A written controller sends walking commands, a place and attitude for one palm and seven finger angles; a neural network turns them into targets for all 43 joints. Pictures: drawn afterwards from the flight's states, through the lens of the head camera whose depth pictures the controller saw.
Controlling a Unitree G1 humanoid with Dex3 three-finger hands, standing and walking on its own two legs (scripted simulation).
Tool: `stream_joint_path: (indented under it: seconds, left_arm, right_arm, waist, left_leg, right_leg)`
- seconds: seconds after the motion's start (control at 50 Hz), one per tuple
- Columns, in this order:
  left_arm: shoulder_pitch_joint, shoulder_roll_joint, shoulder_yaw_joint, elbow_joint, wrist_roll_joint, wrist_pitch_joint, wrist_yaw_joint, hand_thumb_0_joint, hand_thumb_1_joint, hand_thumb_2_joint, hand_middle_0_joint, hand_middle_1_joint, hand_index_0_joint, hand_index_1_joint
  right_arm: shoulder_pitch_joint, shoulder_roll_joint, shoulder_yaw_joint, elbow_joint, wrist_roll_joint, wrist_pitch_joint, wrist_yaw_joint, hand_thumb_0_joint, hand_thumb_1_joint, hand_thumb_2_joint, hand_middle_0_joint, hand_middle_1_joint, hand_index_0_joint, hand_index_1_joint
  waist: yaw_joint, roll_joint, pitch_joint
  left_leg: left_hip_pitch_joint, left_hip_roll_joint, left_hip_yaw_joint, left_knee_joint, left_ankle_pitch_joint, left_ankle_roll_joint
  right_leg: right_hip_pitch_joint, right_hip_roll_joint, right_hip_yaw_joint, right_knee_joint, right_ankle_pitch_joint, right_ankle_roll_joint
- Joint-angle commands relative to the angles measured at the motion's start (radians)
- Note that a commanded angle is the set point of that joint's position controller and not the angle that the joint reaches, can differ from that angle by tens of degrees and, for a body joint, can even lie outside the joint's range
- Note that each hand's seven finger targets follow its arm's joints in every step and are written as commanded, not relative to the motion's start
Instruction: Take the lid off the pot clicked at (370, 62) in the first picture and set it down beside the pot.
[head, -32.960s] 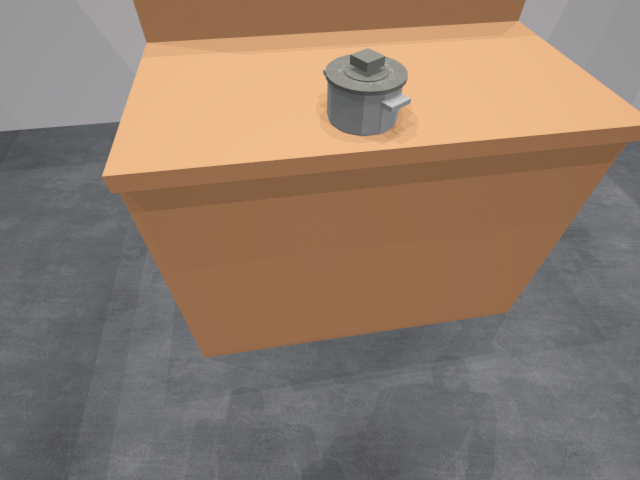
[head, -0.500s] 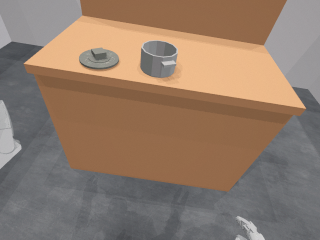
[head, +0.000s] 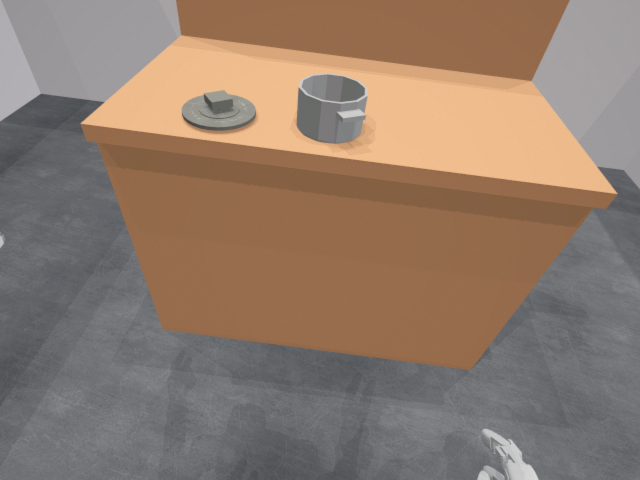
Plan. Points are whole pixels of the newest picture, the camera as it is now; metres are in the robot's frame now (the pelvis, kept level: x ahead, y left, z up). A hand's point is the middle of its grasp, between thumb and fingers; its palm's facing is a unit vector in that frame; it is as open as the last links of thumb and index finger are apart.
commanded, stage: stop stepping back and stand still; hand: left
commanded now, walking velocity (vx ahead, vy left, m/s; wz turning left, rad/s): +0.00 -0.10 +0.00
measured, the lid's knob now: (218, 100) +0.82 +0.28 +0.09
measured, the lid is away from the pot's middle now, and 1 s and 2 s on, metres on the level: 0.24 0.24 0.24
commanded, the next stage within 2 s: let the arm hang, fingers relaxed in 1.26 s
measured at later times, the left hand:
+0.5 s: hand out of the picture +0.02 +0.16 -0.18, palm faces +0.03 -0.98 -0.20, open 6.9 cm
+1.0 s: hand out of the picture +0.09 +0.11 -0.16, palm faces +0.06 -0.97 -0.22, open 7.2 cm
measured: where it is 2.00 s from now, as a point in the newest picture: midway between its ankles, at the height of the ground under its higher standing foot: outside the picture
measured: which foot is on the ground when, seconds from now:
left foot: down 0.00-1.00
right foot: up 0.00-0.26, down 0.28-1.00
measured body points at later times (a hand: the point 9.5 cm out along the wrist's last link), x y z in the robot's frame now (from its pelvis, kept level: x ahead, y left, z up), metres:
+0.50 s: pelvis +0.01 -0.04 +0.00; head +0.05 +0.00 +0.45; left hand +0.02 +0.22 -0.16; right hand -0.04 -0.29 -0.12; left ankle +0.05 +0.06 -0.72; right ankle +0.03 -0.17 -0.70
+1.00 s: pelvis +0.05 -0.07 +0.02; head +0.07 -0.07 +0.46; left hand +0.08 +0.16 -0.14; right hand +0.06 -0.29 -0.15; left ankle +0.05 +0.06 -0.72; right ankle +0.02 -0.18 -0.72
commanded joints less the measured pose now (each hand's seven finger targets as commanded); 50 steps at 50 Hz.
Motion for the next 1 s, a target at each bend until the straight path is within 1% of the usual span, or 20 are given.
stream_joint_path:
  seconds: [0.0, 0.02, 0.04, 0.08, 0.1, 0.18, 0.22, 0.26, 0.28, 0.32, 0.34, 0.36, 0.4, 0.42, 0.46, 0.52, 0.58, 0.64, 0.84, 0.98]
  left_arm:
    - [-0.043, 0.178, 0.053, -0.061, -0.011, 0.011, -0.019, 0.0, 0.9, 0.9, -0.2, -0.3, -0.2, -0.3]
    - [0.092, -0.167, -0.404, 0.723, 0.065, 0.157, -0.123, 0.0, 0.9, 0.9, -0.2, -0.3, -0.2, -0.3]
    - [0.087, -0.207, -0.383, 0.767, 0.101, 0.264, -0.158, 0.0, 0.9, 0.9, -0.2, -0.3, -0.2, -0.3]
    - [0.03, -0.193, -0.402, 0.829, 0.099, 0.288, -0.167, 0.0, 0.9, 0.9, -0.2, -0.3, -0.2, -0.3]
    - [-0.002, -0.177, -0.41, 0.887, 0.092, 0.286, -0.171, 0.0, 0.9, 0.9, -0.2, -0.3, -0.2, -0.3]
    - [-0.076, -0.135, -0.453, 1.142, 0.075, 0.294, -0.178, 0.0, 0.9, 0.9, -0.2, -0.3, -0.2, -0.3]
    - [0.027, -0.087, -0.458, 1.298, 0.075, 0.294, -0.174, 0.0, 0.9, 0.9, -0.2, -0.3, -0.2, -0.3]
    - [0.022, 0.006, -0.455, 1.383, 0.08, 0.285, -0.158, 0.0, 0.9, 0.9, -0.2, -0.3, -0.2, -0.3]
    - [-0.044, 0.031, -0.455, 1.398, 0.081, 0.293, -0.159, 0.0, 0.9, 0.9, -0.2, -0.3, -0.2, -0.3]
    - [-0.125, -0.084, -0.444, 1.435, 0.079, 0.277, -0.142, 0.0, 0.9, 0.9, -0.2, -0.3, -0.2, -0.3]
    - [-0.149, -0.124, -0.448, 1.451, 0.081, 0.276, -0.138, 0.0, 0.9, 0.9, -0.2, -0.3, -0.2, -0.3]
    - [-0.135, -0.146, -0.46, 1.474, 0.078, 0.281, -0.139, 0.0, 0.9, 0.9, -0.2, -0.3, -0.2, -0.3]
    - [-0.05, -0.197, -0.48, 1.522, 0.054, 0.29, -0.152, 0.0, 0.9, 0.9, -0.2, -0.3, -0.2, -0.3]
    - [-0.041, -0.167, -0.473, 1.553, 0.064, 0.295, -0.154, 0.0, 0.9, 0.9, -0.2, -0.3, -0.2, -0.3]
    - [-0.025, -0.179, -0.484, 1.597, 0.059, 0.285, -0.166, 0.0, 0.9, 0.9, -0.2, -0.3, -0.2, -0.3]
    - [0.034, -0.198, -0.504, 1.656, 0.049, 0.265, -0.16, 0.0, 0.9, 0.9, -0.2, -0.3, -0.2, -0.3]
    - [0.025, -0.138, -0.504, 1.685, 0.051, 0.255, -0.141, 0.0, 0.9, 0.9, -0.2, -0.3, -0.2, -0.3]
    - [0.027, -0.168, -0.504, 1.71, 0.052, 0.252, -0.133, 0.0, 0.9, 0.9, -0.2, -0.3, -0.2, -0.3]
    - [0.013, -0.196, -0.488, 1.727, 0.059, 0.257, -0.12, 0.0, 0.9, 0.9, -0.2, -0.3, -0.2, -0.3]
    - [0.002, -0.189, -0.48, 1.72, 0.058, 0.251, -0.122, 0.0, 0.9, 0.9, -0.2, -0.3, -0.2, -0.3]
  right_arm:
    - [-0.139, -0.1, -0.034, -0.182, -0.003, -0.089, 0.018, 0.0, -0.9, -0.9, 0.2, 0.3, 0.2, 0.3]
    - [-0.089, -0.19, -0.103, 0.058, -0.001, -0.136, 0.061, 0.0, -0.9, -0.9, 0.2, 0.3, 0.2, 0.3]
    - [0.03, -0.199, -0.111, 0.091, -0.033, -0.05, 0.064, 0.0, -0.9, -0.9, 0.2, 0.3, 0.2, 0.3]
    - [0.064, -0.184, -0.102, 0.071, -0.055, 0.005, 0.048, 0.0, -0.9, -0.9, 0.2, 0.3, 0.2, 0.3]
    - [0.046, -0.186, -0.098, 0.073, -0.062, 0.016, 0.05, 0.0, -0.9, -0.9, 0.2, 0.3, 0.2, 0.3]
    - [-0.041, -0.195, -0.091, 0.102, -0.072, 0.045, 0.062, 0.0, -0.9, -0.9, 0.2, 0.3, 0.2, 0.3]
    - [-0.072, -0.172, -0.081, 0.126, -0.058, 0.062, 0.067, 0.0, -0.9, -0.9, 0.2, 0.3, 0.2, 0.3]
    - [-0.022, -0.081, -0.072, 0.142, -0.039, 0.083, 0.071, 0.0, -0.9, -0.9, 0.2, 0.3, 0.2, 0.3]
    - [0.023, -0.088, -0.082, 0.163, -0.041, 0.093, 0.074, 0.0, -0.9, -0.9, 0.2, 0.3, 0.2, 0.3]
    - [0.129, -0.043, -0.092, 0.216, -0.046, 0.106, 0.062, 0.0, -0.9, -0.9, 0.2, 0.3, 0.2, 0.3]
    - [0.183, -0.038, -0.092, 0.245, -0.049, 0.104, 0.059, 0.0, -0.9, -0.9, 0.2, 0.3, 0.2, 0.3]
    - [0.226, -0.025, -0.086, 0.268, -0.052, 0.098, 0.058, 0.0, -0.9, -0.9, 0.2, 0.3, 0.2, 0.3]
    - [0.217, -0.113, -0.095, 0.271, -0.071, 0.083, 0.047, 0.0, -0.9, -0.9, 0.2, 0.3, 0.2, 0.3]
    - [0.179, -0.132, -0.101, 0.26, -0.067, 0.077, 0.042, 0.0, -0.9, -0.9, 0.2, 0.3, 0.2, 0.3]
    - [0.133, -0.113, -0.091, 0.271, -0.058, 0.063, 0.033, 0.0, -0.9, -0.9, 0.2, 0.3, 0.2, 0.3]
    - [0.154, -0.073, -0.072, 0.325, -0.04, 0.062, 0.029, 0.0, -0.9, -0.9, 0.2, 0.3, 0.2, 0.3]
    - [0.223, -0.009, -0.061, 0.365, -0.031, 0.06, 0.045, 0.0, -0.9, -0.9, 0.2, 0.3, 0.2, 0.3]
    - [0.207, -0.021, -0.072, 0.38, -0.032, 0.066, 0.04, 0.0, -0.9, -0.9, 0.2, 0.3, 0.2, 0.3]
    - [0.122, 0.002, -0.075, 0.415, -0.036, 0.079, 0.041, 0.0, -0.9, -0.9, 0.2, 0.3, 0.2, 0.3]
    - [0.106, -0.013, -0.074, 0.411, -0.038, 0.075, 0.039, 0.0, -0.9, -0.9, 0.2, 0.3, 0.2, 0.3]
  waist:
    - [-0.016, 0.143, 0.057]
    - [-0.122, 0.142, 0.019]
    - [-0.106, 0.118, -0.034]
    - [-0.089, -0.036, -0.071]
    - [-0.076, -0.06, -0.064]
    - [-0.013, 0.107, 0.007]
    - [0.04, 0.077, 0.005]
    - [0.006, -0.081, 0.088]
    - [-0.038, 0.003, 0.05]
    - [-0.101, -0.103, 0.008]
    - [-0.12, -0.052, 0.004]
    - [-0.123, 0.061, 0.013]
    - [-0.076, 0.467, 0.057]
    - [-0.051, 0.437, 0.09]
    - [-0.01, 0.194, 0.045]
    - [0.009, 0.124, -0.023]
    - [-0.033, 0.11, 0.017]
    - [-0.031, -0.027, 0.002]
    - [-0.025, 0.019, 0.123]
    - [-0.026, 0.015, 0.075]
  left_leg:
    - [-0.045, 0.295, -0.479, -0.504, -0.46, 0.118]
    - [0.142, 0.24, -0.428, -0.286, 0.095, 0.088]
    - [0.203, 0.286, -0.441, -0.274, 0.3, 0.135]
    - [0.209, 0.318, -0.471, -0.263, 0.308, 0.184]
    - [0.186, 0.306, -0.432, -0.269, 0.278, 0.175]
    - [-0.08, 0.242, -0.279, -0.365, -0.007, 0.093]
    - [-0.234, 0.122, -0.178, -0.282, -0.23, 0.014]
    - [-0.213, -0.051, -0.033, 0.046, -0.288, -0.031]
    - [-0.026, -0.081, 0.013, 0.183, -0.22, -0.038]
    - [0.081, -0.025, -0.046, 0.228, -0.165, -0.022]
    - [0.155, 0.004, -0.07, 0.123, -0.139, -0.008]
    - [0.207, 0.029, -0.112, -0.038, -0.161, 0.007]
    - [0.059, 0.245, -0.499, -0.455, -0.465, 0.089]
    - [-0.044, 0.282, -0.57, -0.527, -0.477, 0.122]
    - [-0.052, 0.24, -0.43, -0.44, -0.16, 0.126]
    - [0.058, 0.123, -0.211, -0.266, 0.186, 0.041]
    - [0.093, 0.032, -0.122, -0.223, 0.053, -0.009]
    - [0.144, 0.056, -0.115, -0.188, 0.177, -0.009]
    - [0.15, 0.052, -0.091, -0.205, 0.141, -0.018]
    - [0.181, 0.054, -0.082, -0.196, 0.197, -0.022]
  right_leg:
    - [-0.114, -0.033, 0.064, 0.15, -0.022, 0.007]
    - [-0.297, -0.037, 0.085, 0.143, 0.05, 0.039]
    - [-0.327, -0.041, 0.086, 0.202, -0.067, 0.034]
    - [-0.33, -0.048, 0.12, 0.267, -0.115, 0.035]
    - [-0.308, -0.056, 0.116, 0.249, -0.094, 0.038]
    - [-0.026, -0.082, 0.074, 0.03, 0.018, 0.044]
    - [0.22, -0.054, 0.081, -0.183, 0.127, 0.034]
    - [-0.003, -0.264, 0.437, -0.564, -0.314, -0.07]
    - [-0.167, -0.312, 0.433, -0.604, -0.27, -0.106]
    - [-0.237, -0.247, 0.369, -0.563, -0.215, -0.113]
    - [-0.277, -0.227, 0.31, -0.498, -0.174, -0.101]
    - [-0.303, -0.167, 0.233, -0.399, -0.157, -0.072]
    - [-0.258, 0.012, 0.01, -0.013, -0.039, 0.011]
    - [-0.194, -0.001, 0.051, 0.118, -0.005, 0.003]
    - [-0.075, -0.04, 0.072, 0.086, 0.032, 0.011]
    - [0.12, -0.046, 0.076, -0.327, 0.234, 0.02]
    - [0.079, -0.149, 0.175, -0.411, 0.263, -0.031]
    - [0.094, -0.11, 0.14, -0.377, 0.394, -0.02]
    - [0.049, -0.108, 0.157, -0.405, 0.359, -0.023]
    - [0.096, -0.112, 0.158, -0.404, 0.443, -0.02]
